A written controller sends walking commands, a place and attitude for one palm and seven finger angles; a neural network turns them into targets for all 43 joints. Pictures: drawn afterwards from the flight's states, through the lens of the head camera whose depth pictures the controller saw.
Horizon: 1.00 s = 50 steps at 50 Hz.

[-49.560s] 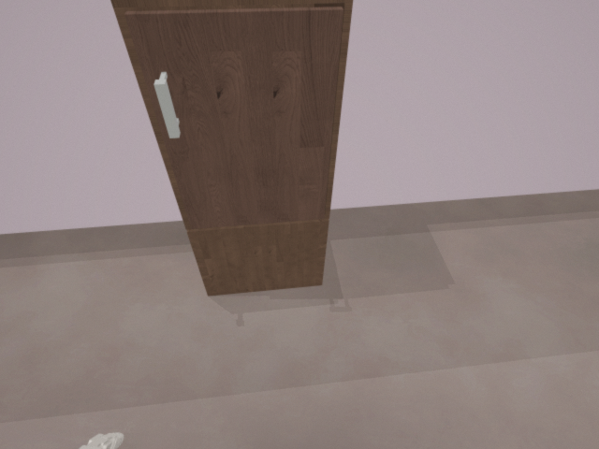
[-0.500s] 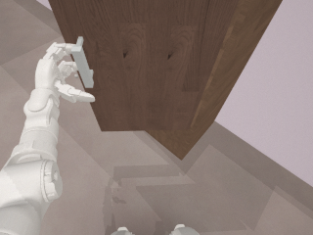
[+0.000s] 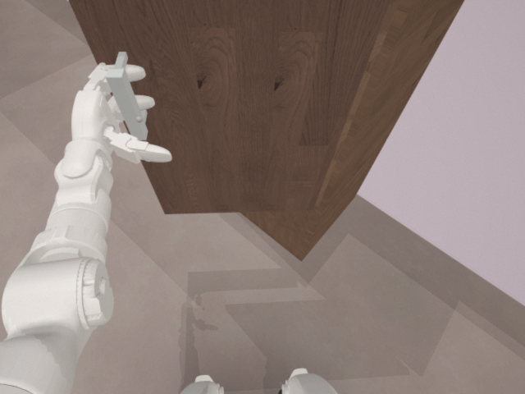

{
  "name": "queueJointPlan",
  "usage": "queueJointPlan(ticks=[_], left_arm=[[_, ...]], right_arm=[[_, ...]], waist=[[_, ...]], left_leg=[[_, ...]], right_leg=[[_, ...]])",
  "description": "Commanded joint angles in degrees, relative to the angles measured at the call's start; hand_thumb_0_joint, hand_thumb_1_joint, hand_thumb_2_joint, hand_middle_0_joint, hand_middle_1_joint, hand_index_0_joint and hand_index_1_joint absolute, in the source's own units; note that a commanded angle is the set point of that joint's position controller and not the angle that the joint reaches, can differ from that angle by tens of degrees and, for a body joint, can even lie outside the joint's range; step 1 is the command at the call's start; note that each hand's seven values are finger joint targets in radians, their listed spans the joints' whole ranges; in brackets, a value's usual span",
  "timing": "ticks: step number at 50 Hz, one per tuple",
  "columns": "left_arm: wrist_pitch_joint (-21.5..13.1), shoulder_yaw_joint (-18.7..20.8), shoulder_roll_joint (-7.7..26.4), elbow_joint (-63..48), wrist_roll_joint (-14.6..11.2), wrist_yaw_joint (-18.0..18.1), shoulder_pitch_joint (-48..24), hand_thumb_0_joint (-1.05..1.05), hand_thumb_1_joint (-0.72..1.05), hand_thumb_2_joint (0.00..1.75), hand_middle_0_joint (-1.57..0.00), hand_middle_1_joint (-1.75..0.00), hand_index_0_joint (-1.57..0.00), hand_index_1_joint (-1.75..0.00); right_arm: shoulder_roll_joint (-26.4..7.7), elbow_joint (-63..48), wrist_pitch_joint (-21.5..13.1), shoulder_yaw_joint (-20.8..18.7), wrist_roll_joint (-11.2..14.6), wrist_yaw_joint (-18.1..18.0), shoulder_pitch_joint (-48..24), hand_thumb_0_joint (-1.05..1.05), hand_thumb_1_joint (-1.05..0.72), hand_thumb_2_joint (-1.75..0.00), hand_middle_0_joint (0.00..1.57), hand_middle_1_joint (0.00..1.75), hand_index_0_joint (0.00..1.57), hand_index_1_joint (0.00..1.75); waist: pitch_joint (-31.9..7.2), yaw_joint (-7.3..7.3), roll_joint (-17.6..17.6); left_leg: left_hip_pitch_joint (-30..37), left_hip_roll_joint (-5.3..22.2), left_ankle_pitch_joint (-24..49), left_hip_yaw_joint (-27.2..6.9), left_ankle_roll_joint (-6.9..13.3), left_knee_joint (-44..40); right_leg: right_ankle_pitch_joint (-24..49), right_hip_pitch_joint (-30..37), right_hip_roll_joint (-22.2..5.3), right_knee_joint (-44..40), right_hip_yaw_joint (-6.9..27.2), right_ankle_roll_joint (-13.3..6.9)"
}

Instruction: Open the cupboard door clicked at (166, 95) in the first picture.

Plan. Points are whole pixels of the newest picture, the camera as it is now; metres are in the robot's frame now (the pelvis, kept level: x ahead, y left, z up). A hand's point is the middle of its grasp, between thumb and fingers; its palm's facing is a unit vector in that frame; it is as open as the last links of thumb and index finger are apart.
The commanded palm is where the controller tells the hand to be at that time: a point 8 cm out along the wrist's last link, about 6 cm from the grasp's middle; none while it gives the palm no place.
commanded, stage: slide the fingers in behind the handle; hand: left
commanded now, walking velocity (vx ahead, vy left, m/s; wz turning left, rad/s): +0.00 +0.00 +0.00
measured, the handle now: (131, 98) +0.55 +0.17 +0.11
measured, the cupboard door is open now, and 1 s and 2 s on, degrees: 44 44 55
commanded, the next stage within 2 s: close the thumb around the handle in 0.68 s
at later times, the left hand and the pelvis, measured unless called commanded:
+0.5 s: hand (145, 121) +0.49 +0.14 +0.11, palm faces -0.01 -1.00 -0.01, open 14.1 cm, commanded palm +0.47 +0.19 +0.11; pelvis +0.01 +0.00 +0.00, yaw +0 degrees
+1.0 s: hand (144, 122) +0.49 +0.14 +0.11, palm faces -0.02 -1.00 +0.00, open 12.7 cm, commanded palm +0.47 +0.20 +0.11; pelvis +0.00 +0.00 +0.00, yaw +0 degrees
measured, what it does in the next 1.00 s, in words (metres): stands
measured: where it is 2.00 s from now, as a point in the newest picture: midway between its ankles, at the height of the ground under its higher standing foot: outside the picture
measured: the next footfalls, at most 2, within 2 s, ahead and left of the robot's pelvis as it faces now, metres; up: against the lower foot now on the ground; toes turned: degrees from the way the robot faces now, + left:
none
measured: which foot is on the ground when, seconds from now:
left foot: down 0.00-1.00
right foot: down 0.00-1.00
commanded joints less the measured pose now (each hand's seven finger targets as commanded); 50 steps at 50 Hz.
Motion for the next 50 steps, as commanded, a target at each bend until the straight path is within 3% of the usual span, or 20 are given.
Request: queueJointPlan(ticks=[1,5,8,9,10,13,15,18,20,23,24,26,27,30,37,39,42,44,45,50], left_arm=[[-3.33,1.66,12.84,-13.23,-0.38,1.20,-25.06,0.00,-0.50,0.30,-0.30,-1.20,-0.30,-1.20],[-3.70,-0.62,9.27,-15.54,-0.46,1.38,-23.80,0.00,-0.50,0.30,-0.30,-1.20,-0.30,-1.20],[-3.08,-0.10,9.21,-13.66,-1.07,1.72,-24.42,0.00,-0.50,0.30,-0.30,-1.20,-0.30,-1.20],[-2.79,0.90,10.73,-12.72,-0.84,1.98,-24.10,0.00,-0.50,0.30,-0.30,-1.20,-0.30,-1.20],[-2.97,-0.86,8.93,-14.13,-0.67,2.09,-26.06,0.00,-0.50,0.30,-0.30,-1.20,-0.30,-1.20],[-4.11,-2.29,6.52,-16.78,0.15,2.82,-24.41,0.00,-0.50,0.30,-0.30,-1.20,-0.30,-1.20],[-3.99,-3.45,4.68,-16.17,-0.26,3.05,-24.21,0.00,-0.50,0.30,-0.30,-1.20,-0.30,-1.20],[-4.17,-3.36,4.97,-15.63,-0.37,3.11,-24.86,0.00,-0.50,0.30,-0.30,-1.20,-0.30,-1.20],[-4.01,-1.74,7.29,-15.91,-0.33,3.15,-25.70,0.00,-0.50,0.30,-0.30,-1.20,-0.30,-1.20],[-4.10,-1.75,6.94,-16.01,-0.23,2.97,-24.31,0.00,-0.50,0.30,-0.30,-1.20,-0.30,-1.20],[-3.82,-3.47,4.70,-15.54,-0.51,2.71,-24.03,0.00,-0.50,0.30,-0.30,-1.20,-0.30,-1.20],[-3.73,-2.95,5.69,-15.28,-0.56,2.71,-25.36,0.00,-0.50,0.30,-0.30,-1.20,-0.30,-1.20],[-3.83,-0.90,7.82,-14.60,-0.64,2.99,-24.27,0.00,-0.50,0.30,-0.30,-1.20,-0.30,-1.20],[-3.76,-1.78,7.18,-13.37,-0.26,2.77,-24.77,0.00,-0.50,0.30,-0.30,-1.20,-0.30,-1.20],[-4.44,0.37,9.82,-14.81,-0.68,2.49,-25.58,0.00,-0.50,0.30,-0.30,-1.20,-0.30,-1.20],[-4.58,-0.95,7.95,-15.24,-0.65,2.38,-24.79,0.00,-0.50,0.30,-0.30,-1.20,-0.30,-1.20],[-4.50,-0.37,8.82,-13.70,-0.68,2.62,-25.88,0.00,-0.33,0.37,-0.31,-1.22,-0.31,-1.22],[-4.38,0.58,10.04,-14.38,-0.43,2.80,-25.47,0.00,-0.22,0.42,-0.32,-1.23,-0.32,-1.23],[-4.32,-0.35,9.29,-14.63,-0.20,2.68,-25.22,0.00,-0.16,0.44,-0.32,-1.24,-0.32,-1.24],[-3.85,-1.24,7.94,-13.06,-0.56,2.71,-25.78,0.00,0.12,0.56,-0.34,-1.27,-0.34,-1.27]], right_arm=[[-8.71,-4.60,-0.93,-2.96,-0.28,-0.17,7.35,0.00,-0.90,-0.90,0.20,0.30,0.20,0.30],[-8.38,-4.84,-0.68,-3.29,-0.30,0.26,7.17,0.00,-0.90,-0.90,0.20,0.30,0.20,0.30],[-8.57,-4.51,-0.46,-3.33,-0.15,0.17,7.36,0.00,-0.90,-0.90,0.20,0.30,0.20,0.30],[-8.66,-4.41,-0.30,-3.31,-0.11,0.04,7.45,0.00,-0.90,-0.90,0.20,0.30,0.20,0.30],[-8.31,-4.51,-0.35,-3.17,-0.14,0.08,7.27,0.00,-0.90,-0.90,0.20,0.30,0.20,0.30],[-7.83,-4.63,-0.78,-3.41,-0.34,0.49,6.92,0.00,-0.90,-0.90,0.20,0.30,0.20,0.30],[-7.74,-4.25,-0.78,-3.34,-0.42,0.81,6.87,0.00,-0.90,-0.90,0.20,0.30,0.20,0.30],[-8.02,-4.15,-0.75,-3.45,-0.37,0.70,6.77,0.00,-0.90,-0.90,0.20,0.30,0.20,0.30],[-8.22,-4.05,-0.66,-3.47,-0.36,0.49,6.84,0.00,-0.90,-0.90,0.20,0.30,0.20,0.30],[-8.05,-4.26,-0.59,-3.48,-0.25,0.36,6.40,0.00,-0.90,-0.90,0.20,0.30,0.20,0.30],[-7.74,-4.36,-0.56,-3.27,-0.17,0.41,6.07,0.00,-0.90,-0.90,0.20,0.30,0.20,0.30],[-7.93,-4.15,-0.55,-3.23,-0.28,0.36,6.10,0.00,-0.90,-0.90,0.20,0.30,0.20,0.30],[-8.15,-4.39,-0.52,-3.22,-0.24,0.23,6.34,0.00,-0.90,-0.90,0.20,0.30,0.20,0.30],[-8.00,-4.31,-0.53,-3.02,-0.17,0.14,5.89,0.00,-0.90,-0.90,0.20,0.30,0.20,0.30],[-8.31,-4.56,-0.57,-3.08,-0.37,-0.16,6.33,0.00,-0.90,-0.90,0.20,0.30,0.20,0.30],[-7.94,-4.70,-0.61,-3.14,-0.24,-0.08,5.84,0.00,-0.90,-0.90,0.20,0.30,0.20,0.30],[-8.22,-4.29,-0.60,-3.00,-0.36,-0.18,6.46,0.00,-0.90,-0.90,0.20,0.30,0.20,0.30],[-8.34,-4.31,-0.54,-3.22,-0.31,-0.19,6.20,0.00,-0.90,-0.90,0.20,0.30,0.20,0.30],[-8.26,-4.49,-0.54,-3.10,-0.30,-0.19,6.09,0.00,-0.90,-0.90,0.20,0.30,0.20,0.30],[-8.27,-4.36,-0.52,-3.02,-0.22,-0.12,6.23,0.00,-0.90,-0.90,0.20,0.30,0.20,0.30]], waist=[[-25.52,0.41,1.35],[-25.22,0.32,2.22],[-22.39,-0.47,-1.16],[-21.52,-0.15,-0.80],[-21.70,-0.66,0.31],[-25.30,0.46,4.93],[-24.22,-0.02,3.52],[-24.05,-0.44,0.68],[-24.47,-0.30,-0.05],[-25.83,0.43,1.39],[-24.44,0.00,1.76],[-22.97,-0.30,0.71],[-22.72,0.53,0.86],[-21.82,0.15,0.78],[-24.85,0.48,1.36],[-25.91,0.45,1.73],[-22.90,-0.09,0.46],[-24.32,0.46,1.22],[-24.67,0.38,2.33],[-22.31,-0.51,0.28]], left_leg=[[16.30,-0.96,19.55,-0.95,0.92,-4.84],[18.21,-0.77,21.38,-0.88,0.74,-4.61],[16.09,-0.83,19.15,-0.55,1.11,-4.97],[15.05,-0.92,17.94,-0.63,1.02,-5.23],[15.85,-0.91,18.06,-0.75,0.96,-5.51],[20.64,-0.77,22.70,-1.21,0.48,-4.43],[20.68,-0.63,22.50,-1.38,0.36,-4.30],[19.64,-0.70,21.45,-1.52,0.55,-4.54],[18.52,-0.86,20.86,-1.20,0.81,-4.61],[20.15,-0.90,23.20,-1.29,0.60,-4.37],[19.84,-1.00,22.73,-1.04,0.63,-4.39],[18.50,-1.00,20.67,-1.05,0.68,-4.82],[17.83,-1.24,20.60,-1.05,0.80,-4.71],[17.20,-1.22,19.27,-1.08,0.76,-4.92],[17.95,-1.28,21.40,-1.22,0.76,-4.45],[19.12,-1.08,22.09,-1.15,0.60,-4.41],[17.15,-1.15,20.11,-1.43,0.80,-4.70],[17.47,-1.11,19.47,-1.13,0.70,-4.77],[18.13,-1.05,20.08,-1.20,0.59,-4.87],[16.73,-1.02,17.79,-1.25,0.77,-5.07]], right_leg=[[20.71,10.76,1.05,-4.81,0.06,-0.18],[22.11,9.84,1.22,-4.82,-0.26,-0.32],[21.56,10.22,1.39,-5.59,-0.02,-0.06],[20.58,10.32,1.24,-5.68,0.03,-0.13],[20.45,9.80,1.15,-5.60,-0.14,-0.16],[21.79,8.02,1.14,-4.47,-0.54,-0.62],[21.20,7.16,1.28,-4.77,-0.79,-0.54],[21.31,8.17,1.37,-4.73,-0.76,-0.40],[22.17,9.71,1.23,-4.87,-0.32,-0.29],[23.54,9.84,1.22,-4.33,-0.44,-0.50],[23.30,9.21,1.17,-4.72,-0.48,-0.43],[22.22,9.41,1.19,-5.08,-0.46,-0.33],[22.01,9.98,1.20,-4.98,-0.43,-0.58],[20.99,9.26,1.06,-5.15,-0.35,-0.53],[22.57,10.75,1.06,-4.41,-0.33,-0.63],[22.88,10.26,1.09,-4.47,-0.34,-0.49],[21.07,9.54,1.22,-4.76,-0.63,-0.50],[20.91,9.95,1.11,-4.83,-0.27,-0.43],[21.02,9.61,1.09,-4.70,-0.36,-0.55],[19.16,8.57,1.21,-5.36,-0.46,-0.32]])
